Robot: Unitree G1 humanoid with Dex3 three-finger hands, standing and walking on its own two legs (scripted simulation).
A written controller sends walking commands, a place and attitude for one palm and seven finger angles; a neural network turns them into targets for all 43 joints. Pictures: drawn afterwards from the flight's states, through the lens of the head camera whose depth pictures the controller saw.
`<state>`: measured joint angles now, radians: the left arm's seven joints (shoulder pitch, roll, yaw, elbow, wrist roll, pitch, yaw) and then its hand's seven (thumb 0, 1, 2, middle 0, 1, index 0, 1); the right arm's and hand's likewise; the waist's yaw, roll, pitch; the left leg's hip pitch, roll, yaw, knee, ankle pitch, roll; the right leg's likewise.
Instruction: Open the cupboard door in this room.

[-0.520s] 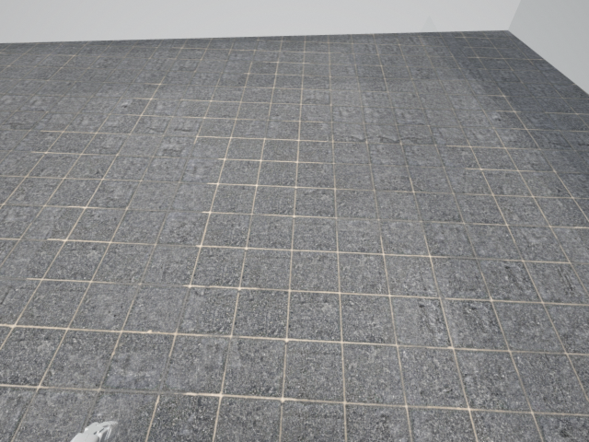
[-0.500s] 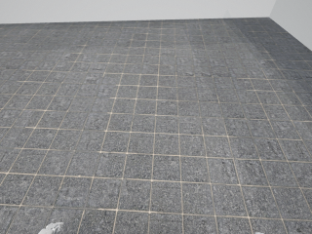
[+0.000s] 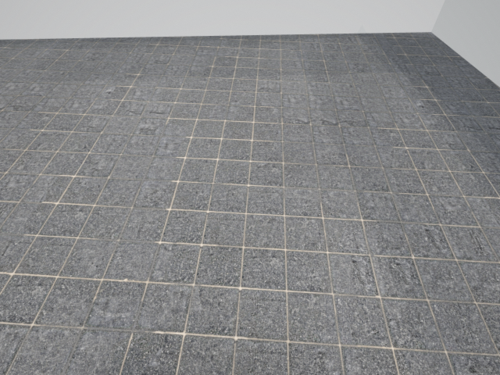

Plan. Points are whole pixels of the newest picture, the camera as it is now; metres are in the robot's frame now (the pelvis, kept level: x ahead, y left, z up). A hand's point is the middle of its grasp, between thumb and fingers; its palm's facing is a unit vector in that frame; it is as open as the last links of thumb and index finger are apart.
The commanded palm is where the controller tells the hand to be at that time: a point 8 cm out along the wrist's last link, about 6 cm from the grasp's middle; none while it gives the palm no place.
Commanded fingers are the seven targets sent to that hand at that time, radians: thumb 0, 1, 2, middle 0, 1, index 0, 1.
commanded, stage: stand and wait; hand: left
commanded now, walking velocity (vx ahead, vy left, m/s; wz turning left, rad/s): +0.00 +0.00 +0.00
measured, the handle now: out of the picture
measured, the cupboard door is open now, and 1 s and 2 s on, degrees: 0 0 0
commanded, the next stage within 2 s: turn or walk to find it in 0.38 s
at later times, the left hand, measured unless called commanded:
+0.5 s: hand out of the picture +0.06 +0.24 -0.15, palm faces -0.03 -0.94 -0.34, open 7.3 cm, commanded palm none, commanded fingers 0.00 0.90 0.90 -0.20 -0.30 -0.20 -0.30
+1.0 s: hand out of the picture +0.00 +0.21 -0.17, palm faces +0.18 -0.95 -0.27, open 7.3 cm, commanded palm none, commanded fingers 0.00 0.90 0.90 -0.20 -0.30 -0.20 -0.30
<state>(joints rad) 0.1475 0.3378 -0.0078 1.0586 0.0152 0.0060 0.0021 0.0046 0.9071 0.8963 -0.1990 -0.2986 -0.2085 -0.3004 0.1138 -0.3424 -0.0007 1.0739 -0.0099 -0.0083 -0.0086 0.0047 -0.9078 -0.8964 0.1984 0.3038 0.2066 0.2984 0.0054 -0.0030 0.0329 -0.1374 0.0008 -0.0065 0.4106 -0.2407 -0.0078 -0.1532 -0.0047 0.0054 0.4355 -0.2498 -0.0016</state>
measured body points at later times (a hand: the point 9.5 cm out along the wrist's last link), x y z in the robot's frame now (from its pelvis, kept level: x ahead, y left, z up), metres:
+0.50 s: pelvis -0.02 +0.00 +0.00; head -0.02 +0.00 +0.45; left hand +0.07 +0.29 -0.13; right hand +0.06 -0.30 -0.13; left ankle -0.01 +0.13 -0.74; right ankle -0.01 -0.12 -0.74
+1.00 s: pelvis -0.05 -0.01 -0.01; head -0.01 -0.01 +0.44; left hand +0.00 +0.26 -0.15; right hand +0.03 -0.23 -0.16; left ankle -0.01 +0.13 -0.74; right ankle -0.05 -0.13 -0.72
